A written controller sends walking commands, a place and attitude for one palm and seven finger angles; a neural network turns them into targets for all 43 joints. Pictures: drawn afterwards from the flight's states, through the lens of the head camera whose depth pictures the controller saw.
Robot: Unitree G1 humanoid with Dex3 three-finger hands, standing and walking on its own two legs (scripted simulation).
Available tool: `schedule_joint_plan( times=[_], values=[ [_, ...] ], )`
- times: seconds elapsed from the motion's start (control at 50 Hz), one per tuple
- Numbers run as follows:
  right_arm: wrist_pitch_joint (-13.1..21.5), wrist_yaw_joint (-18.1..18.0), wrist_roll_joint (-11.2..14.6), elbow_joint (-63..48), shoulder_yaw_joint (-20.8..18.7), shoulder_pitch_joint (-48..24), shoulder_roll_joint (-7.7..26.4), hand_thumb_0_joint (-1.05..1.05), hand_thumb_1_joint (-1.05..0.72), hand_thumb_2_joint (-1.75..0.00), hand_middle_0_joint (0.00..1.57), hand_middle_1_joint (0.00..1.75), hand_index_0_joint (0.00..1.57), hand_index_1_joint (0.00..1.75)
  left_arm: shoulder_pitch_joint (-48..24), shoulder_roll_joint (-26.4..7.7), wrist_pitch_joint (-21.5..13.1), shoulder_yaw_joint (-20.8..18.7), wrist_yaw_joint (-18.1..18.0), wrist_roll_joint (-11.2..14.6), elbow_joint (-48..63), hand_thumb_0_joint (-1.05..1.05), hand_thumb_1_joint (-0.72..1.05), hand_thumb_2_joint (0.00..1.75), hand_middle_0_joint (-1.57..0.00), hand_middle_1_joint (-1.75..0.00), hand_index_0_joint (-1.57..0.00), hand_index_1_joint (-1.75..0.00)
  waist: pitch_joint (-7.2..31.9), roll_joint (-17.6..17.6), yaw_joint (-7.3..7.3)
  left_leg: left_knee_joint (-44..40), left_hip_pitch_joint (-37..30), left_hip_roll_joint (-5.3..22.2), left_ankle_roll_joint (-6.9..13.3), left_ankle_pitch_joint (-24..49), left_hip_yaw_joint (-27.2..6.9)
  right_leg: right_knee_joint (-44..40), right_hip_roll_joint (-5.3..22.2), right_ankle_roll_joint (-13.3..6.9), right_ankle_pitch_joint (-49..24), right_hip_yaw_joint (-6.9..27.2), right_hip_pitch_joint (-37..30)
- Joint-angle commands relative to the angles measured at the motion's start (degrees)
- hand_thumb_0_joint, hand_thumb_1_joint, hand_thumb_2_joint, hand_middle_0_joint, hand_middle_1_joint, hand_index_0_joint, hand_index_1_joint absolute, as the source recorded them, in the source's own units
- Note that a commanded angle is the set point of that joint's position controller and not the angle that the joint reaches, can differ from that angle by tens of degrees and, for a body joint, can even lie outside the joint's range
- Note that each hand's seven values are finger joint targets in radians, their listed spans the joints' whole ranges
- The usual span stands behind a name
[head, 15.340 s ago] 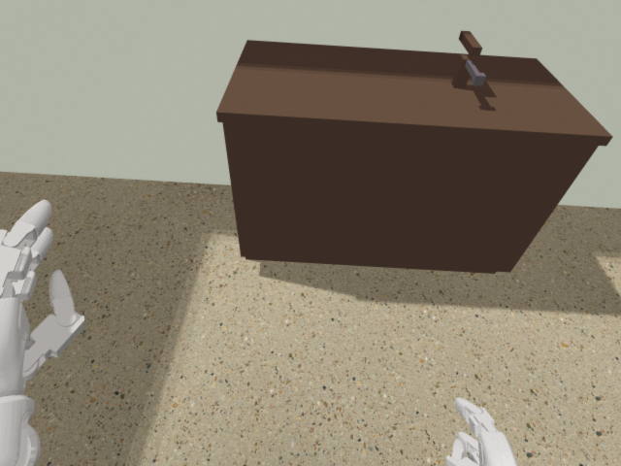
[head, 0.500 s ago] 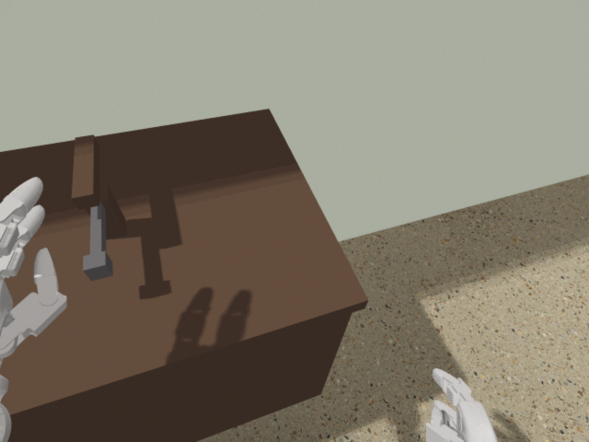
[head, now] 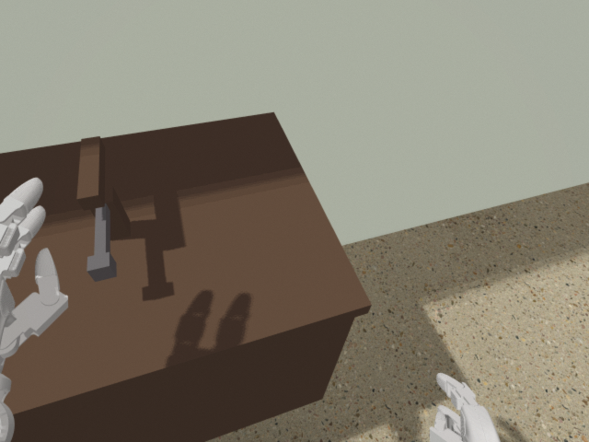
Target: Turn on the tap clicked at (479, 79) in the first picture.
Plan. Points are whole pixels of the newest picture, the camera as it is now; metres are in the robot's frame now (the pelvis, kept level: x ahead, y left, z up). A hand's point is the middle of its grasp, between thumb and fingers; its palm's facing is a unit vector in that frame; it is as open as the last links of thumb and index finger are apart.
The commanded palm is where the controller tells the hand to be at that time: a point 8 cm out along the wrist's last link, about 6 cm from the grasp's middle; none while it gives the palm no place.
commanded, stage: shuffle to correct the standing spot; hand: left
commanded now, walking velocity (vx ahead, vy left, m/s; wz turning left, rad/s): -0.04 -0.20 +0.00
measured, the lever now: (102, 266) +0.32 +0.29 +0.04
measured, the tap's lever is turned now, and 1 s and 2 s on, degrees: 0 0 0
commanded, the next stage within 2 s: come to a stop and stand still in 0.86 s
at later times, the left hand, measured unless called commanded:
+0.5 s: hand (59, 297) +0.21 +0.24 +0.17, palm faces +0.34 -0.85 -0.40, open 7.4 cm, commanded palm +0.16 +0.28 +0.18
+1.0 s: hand (62, 296) +0.21 +0.24 +0.17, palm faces +0.33 -0.85 -0.41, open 7.4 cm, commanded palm +0.16 +0.28 +0.18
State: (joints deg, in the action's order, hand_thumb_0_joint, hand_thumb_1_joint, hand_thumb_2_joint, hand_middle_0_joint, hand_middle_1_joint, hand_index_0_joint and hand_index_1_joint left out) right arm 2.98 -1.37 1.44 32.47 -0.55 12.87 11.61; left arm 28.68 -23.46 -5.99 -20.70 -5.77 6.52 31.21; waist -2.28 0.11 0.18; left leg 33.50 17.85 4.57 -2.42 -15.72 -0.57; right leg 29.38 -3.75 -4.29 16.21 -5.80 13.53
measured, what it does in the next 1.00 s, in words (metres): stands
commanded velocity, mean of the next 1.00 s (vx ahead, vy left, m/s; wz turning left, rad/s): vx -0.04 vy -0.18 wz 0.00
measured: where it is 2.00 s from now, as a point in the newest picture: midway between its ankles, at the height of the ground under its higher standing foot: outside the picture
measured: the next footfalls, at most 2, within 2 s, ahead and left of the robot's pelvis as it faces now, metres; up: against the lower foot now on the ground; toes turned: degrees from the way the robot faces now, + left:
none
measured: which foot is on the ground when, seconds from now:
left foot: down 0.00-1.00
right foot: down 0.00-1.00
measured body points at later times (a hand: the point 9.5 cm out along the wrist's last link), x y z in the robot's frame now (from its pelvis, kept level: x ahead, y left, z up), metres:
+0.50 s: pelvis +0.00 +0.00 +0.00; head +0.02 +0.00 +0.45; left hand +0.19 +0.28 +0.19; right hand +0.16 -0.24 -0.08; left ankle +0.02 +0.15 -0.73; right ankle +0.00 -0.07 -0.73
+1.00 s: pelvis +0.00 -0.01 +0.00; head +0.02 +0.00 +0.45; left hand +0.19 +0.28 +0.19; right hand +0.16 -0.24 -0.08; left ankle +0.02 +0.15 -0.73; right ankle +0.00 -0.07 -0.73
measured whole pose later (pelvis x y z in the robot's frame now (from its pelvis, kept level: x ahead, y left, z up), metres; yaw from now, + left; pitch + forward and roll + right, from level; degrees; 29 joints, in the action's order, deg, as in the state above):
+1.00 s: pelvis +0.00 -0.01 +0.00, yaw +1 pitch +0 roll -1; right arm 2.8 -1.1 1.4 31.9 -0.5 12.8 11.6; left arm 28.9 -24.3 -6.1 -21.6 -6.2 6.6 32.4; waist -2.3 -0.6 0.6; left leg 33.6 18.5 4.9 -2.9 -15.5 -1.4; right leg 29.2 -4.1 -4.7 16.1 -6.6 13.7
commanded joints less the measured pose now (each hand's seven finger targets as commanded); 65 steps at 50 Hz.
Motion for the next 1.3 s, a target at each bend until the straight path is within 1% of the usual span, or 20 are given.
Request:
schedule_joint_plan(
  times=[0.0,0.08,0.26,0.44,0.46,0.62,0.84,0.96,0.98,1.0,1.02,1.04,1.06,1.08,1.12,1.14,1.16,1.22,1.24,1.28],
  values=[
    [3.4,-0.7,0.0,-9.3,-2.8,-5.0,6.9,0.0,-0.9,-0.9,0.2,0.3,0.2,0.3,-5.7,-10.6,-4.6,-7.6,-1.2,-0.7,13.4,0.0,0.9,0.9,-0.2,-0.3,-0.2,-0.3,5.9,-7.0,0.41,-6.4,-3.4,5.9,5.2,7.7,-6.4,-6.3,8.6,1.5,-9.9,7.6,0.0],
    [3.3,-0.4,0.1,-9.5,-3.1,-4.2,7.1,0.0,-0.9,-0.9,0.2,0.3,0.2,0.3,-3.3,-10.3,-4.3,-7.7,-0.8,-0.8,12.0,0.0,0.9,0.9,-0.2,-0.3,-0.2,-0.3,8.0,-6.4,0.02,-6.0,-3.8,6.9,5.3,13.1,-6.6,-6.2,7.7,2.4,-12.8,6.3,-3.2],
    [2.9,-0.4,0.3,-9.6,-2.8,-3.9,6.9,0.0,-0.9,-0.9,0.2,0.3,0.2,0.3,-1.9,-9.9,-4.1,-7.4,-0.6,-0.1,12.2,0.0,0.9,0.9,-0.2,-0.3,-0.2,-0.3,8.7,-1.8,0.66,-2.5,-4.4,4.0,4.2,7.5,-3.5,-7.1,10.5,-0.1,-12.5,8.2,-0.7],
    [3.3,-0.7,0.4,-9.3,-2.7,-4.8,6.7,0.0,-0.9,-0.9,0.2,0.3,0.2,0.3,-3.7,-10.9,-4.0,-8.0,-1.3,-0.4,12.7,0.0,0.9,0.9,-0.2,-0.3,-0.2,-0.3,6.5,-5.8,0.62,-5.9,-3.5,5.1,4.9,4.4,-5.6,-6.9,9.2,1.1,-8.7,7.9,0.4],
    [3.2,-0.7,0.1,-9.1,-2.5,-4.4,6.9,0.0,-0.9,-0.9,0.2,0.3,0.2,0.3,-3.8,-9.4,-4.1,-6.8,-1.2,-0.5,12.0,0.0,0.9,0.9,-0.2,-0.3,-0.2,-0.3,6.3,-4.8,0.63,-5.8,-2.7,5.1,5.0,4.4,-5.9,-6.8,8.6,1.1,-8.5,7.2,-0.1],
    [3.2,-0.4,0.3,-9.6,-3.0,-3.8,7.0,0.0,-0.9,-0.9,0.2,0.3,0.2,0.3,-2.9,-9.9,-3.8,-7.1,-1.0,-0.3,12.0,0.0,0.9,0.9,-0.2,-0.3,-0.2,-0.3,7.3,-1.7,0.6,-2.0,-3.1,3.4,4.3,4.0,-3.7,-7.6,10.8,-0.3,-10.1,9.1,0.5],
    [2.9,-0.5,0.4,-9.3,-2.8,-4.6,6.8,0.0,-0.9,-0.9,0.2,0.3,0.2,0.3,-2.5,-11.2,-3.8,-8.3,-1.4,-0.1,13.2,0.0,0.9,0.9,-0.2,-0.3,-0.2,-0.3,8.2,-4.9,0.59,-3.1,-4.0,4.7,4.6,11.4,-4.9,-6.0,10.1,0.6,-13.5,7.8,-1.2],
    [2.9,-0.5,0.3,-9.4,-2.6,-4.3,6.9,0.0,-0.9,-0.9,0.2,0.3,0.2,0.3,-1.4,-9.5,-3.9,-7.2,-1.3,-0.1,12.0,0.0,0.9,0.9,-0.2,-0.3,-0.2,-0.3,8.2,-4.1,0.57,-3.1,-3.5,4.2,4.7,7.2,-4.6,-6.8,10.1,0.7,-11.3,8.0,-0.8],
    [8.6,-1.8,-2.9,-2.2,-5.4,6.4,8.9,0.0,-0.9,-0.9,0.2,0.3,0.2,0.3,-56.4,-51.1,-10.5,-38.6,1.1,-8.7,16.6,0.0,0.9,0.9,-0.2,-0.3,-0.2,-0.3,-0.3,9.1,-2.44,-0.5,5.2,0.2,2.8,8.3,7.5,-13.4,7.2,8.2,-21.2,9.5,0.0],
    [9.1,-1.9,-1.6,-4.2,-3.9,-0.1,5.0,0.0,-0.9,-0.9,0.2,0.3,0.2,0.3,-28.6,-19.7,-7.9,-17.4,3.7,-3.8,-11.8,0.0,0.9,0.9,-0.2,-0.3,-0.2,-0.3,6.9,10.0,-2.11,-0.1,1.5,-5.2,3.1,9.0,4.7,-9.0,11.4,1.8,-26.1,13.2,-2.6],
    [8.7,-1.2,-0.8,-8.0,-4.4,1.0,7.4,0.0,-0.9,-0.9,0.2,0.3,0.2,0.3,-15.2,-18.8,-8.4,-16.8,3.1,-2.7,-7.5,0.0,0.9,0.9,-0.2,-0.3,-0.2,-0.3,6.0,7.2,-4.11,1.7,1.7,-3.1,2.1,8.0,5.1,-8.8,12.3,3.8,-33.5,16.4,-4.2],
    [8.5,-0.4,0.4,-7.2,-4.2,-0.2,6.9,0.0,-0.9,-0.9,0.2,0.3,0.2,0.3,-11.2,-8.4,-7.1,-7.6,3.3,-1.7,-11.3,0.0,0.9,0.9,-0.2,-0.3,-0.2,-0.3,8.2,-1.0,-2.49,0.2,-2.6,-2.7,2.6,10.4,5.5,-4.7,13.2,2.5,-35.5,14.9,-5.4],
    [8.2,-0.2,-0.2,-7.9,-4.5,0.5,8.7,0.0,-0.9,-0.9,0.2,0.3,0.2,0.3,-14.0,-10.0,-8.1,-7.1,3.7,-2.2,-3.7,0.0,0.9,0.9,-0.2,-0.3,-0.2,-0.3,10.6,-4.2,-2.61,-2.9,-4.2,-2.1,3.3,11.5,5.2,-3.1,12.3,4.8,-32.9,12.9,-6.1],
    [8.4,0.3,-0.1,-8.1,-4.0,-0.2,8.3,0.0,-0.9,-0.9,0.2,0.3,0.2,0.3,-12.2,-8.5,-8.9,-5.5,3.7,-1.8,-0.8,0.0,0.9,0.9,-0.2,-0.3,-0.2,-0.3,11.9,-5.7,-2.87,-4.5,-5.6,-1.1,4.1,13.6,4.3,-2.3,11.0,7.0,-28.6,10.7,-6.1],
    [8.8,1.4,0.1,-9.2,-3.4,-2.4,7.6,0.0,-0.9,-0.9,0.2,0.3,0.2,0.3,-7.9,-5.8,-9.7,-3.0,3.1,-1.9,4.4,0.0,0.9,0.9,-0.2,-0.3,-0.2,-0.3,11.8,-4.7,-3.48,-5.3,-5.3,1.0,5.4,15.0,2.3,-1.4,9.2,9.4,-20.8,9.2,-6.0],
    [9.0,1.9,0.8,-9.0,-2.8,-4.6,6.6,0.0,-0.9,-0.9,0.2,0.3,0.2,0.3,-4.9,-4.6,-9.5,-2.2,2.3,-1.5,6.0,0.0,0.9,0.9,-0.2,-0.3,-0.2,-0.3,12.1,-3.6,-3.37,-5.1,-6.5,1.7,5.8,15.1,2.0,-1.0,8.5,9.2,-19.4,8.3,-5.5],
    [9.0,1.7,0.4,-9.8,-2.9,-4.2,6.9,0.0,-0.9,-0.9,0.2,0.3,0.2,0.3,-5.2,-6.6,-9.5,-3.9,1.7,-2.2,8.3,0.0,0.9,0.9,-0.2,-0.3,-0.2,-0.3,11.7,0.0,-3.24,-4.6,-4.2,1.2,5.5,11.6,1.7,-2.2,8.8,8.5,-15.4,8.4,-5.8],
    [9.1,0.4,-0.2,-9.7,-2.3,-5.3,6.3,0.0,-0.9,-0.9,0.2,0.3,0.2,0.3,-6.5,-11.5,-10.0,-9.8,0.1,-2.2,9.8,0.0,0.9,0.9,-0.2,-0.3,-0.2,-0.3,7.5,9.3,-2.38,-1.8,-3.8,-3.3,3.7,-0.2,1.6,-12.8,11.2,4.0,2.3,13.3,0.9],
    [8.7,-0.1,-0.3,-9.0,-2.1,-6.2,6.4,0.0,-0.9,-0.9,0.2,0.3,0.2,0.3,-7.1,-15.3,-10.1,-13.4,-0.9,-2.2,11.3,0.0,0.9,0.9,-0.2,-0.3,-0.2,-0.3,6.3,7.5,-2.06,-1.9,-5.4,-3.5,3.5,-0.6,1.2,-14.3,12.1,2.1,7.4,14.3,4.4],
    [8.6,-1.0,-0.7,-9.5,-1.9,-6.1,6.1,0.0,-0.9,-0.9,0.2,0.3,0.2,0.3,-8.5,-11.8,-10.4,-11.2,-1.1,-2.0,11.1,0.0,0.9,0.9,-0.2,-0.3,-0.2,-0.3,4.2,2.8,-1.13,-4.5,-7.4,-3.0,3.8,-1.4,0.0,-14.4,11.5,1.2,12.6,13.6,7.7]
  ],
)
